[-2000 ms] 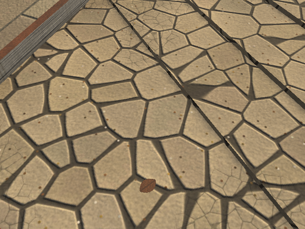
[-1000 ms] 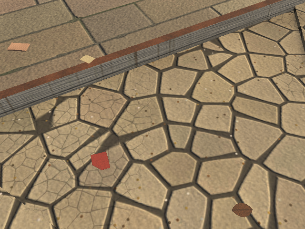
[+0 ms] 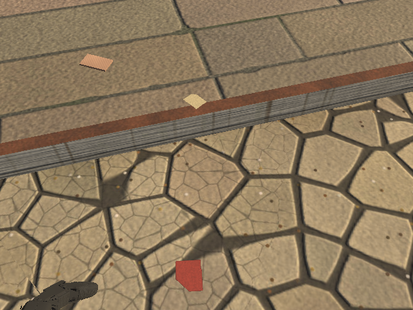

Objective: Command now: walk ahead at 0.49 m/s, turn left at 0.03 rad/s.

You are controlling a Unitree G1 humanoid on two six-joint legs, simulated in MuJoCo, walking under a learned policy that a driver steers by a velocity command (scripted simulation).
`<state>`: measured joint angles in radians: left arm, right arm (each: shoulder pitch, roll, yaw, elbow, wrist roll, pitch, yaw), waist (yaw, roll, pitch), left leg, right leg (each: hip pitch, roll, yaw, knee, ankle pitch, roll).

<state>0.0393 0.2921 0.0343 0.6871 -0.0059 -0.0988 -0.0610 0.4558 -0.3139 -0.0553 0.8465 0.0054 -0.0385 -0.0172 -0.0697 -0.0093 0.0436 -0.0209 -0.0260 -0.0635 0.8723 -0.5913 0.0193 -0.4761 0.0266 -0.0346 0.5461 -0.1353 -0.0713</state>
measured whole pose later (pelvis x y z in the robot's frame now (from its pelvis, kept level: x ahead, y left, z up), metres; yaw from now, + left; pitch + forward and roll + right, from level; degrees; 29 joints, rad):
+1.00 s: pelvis +0.57 -0.03 +0.00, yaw -12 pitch +1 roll +2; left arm 0.10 0.28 0.04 0.77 0.05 -0.04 -0.06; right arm 0.37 -0.27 -0.04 0.94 -0.03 -0.07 0.00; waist -0.04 0.01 0.04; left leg 0.00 0.06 0.21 0.53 -0.44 -0.02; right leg -0.46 0.00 -0.07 0.59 -0.16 -0.11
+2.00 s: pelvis +1.01 -0.27 +0.00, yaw -46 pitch +2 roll +1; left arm 0.05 0.24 0.04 0.68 0.05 -0.01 -0.05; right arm 0.41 -0.21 -0.04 0.89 -0.01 -0.06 -0.01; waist -0.06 -0.03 0.05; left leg 0.02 0.11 0.24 0.54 -0.45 -0.05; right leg -0.45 0.02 -0.08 0.54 -0.12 -0.11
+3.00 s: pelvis +1.43 -0.69 +0.13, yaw -18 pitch +4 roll -1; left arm 0.04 0.23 -0.01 0.58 0.01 -0.12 0.01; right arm 0.38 -0.30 -0.05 0.78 0.02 -0.05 -0.01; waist -0.04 0.03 -0.01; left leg -0.18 -0.12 -0.19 0.94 -0.50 0.07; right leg -0.50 0.02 -0.01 0.52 -0.09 -0.02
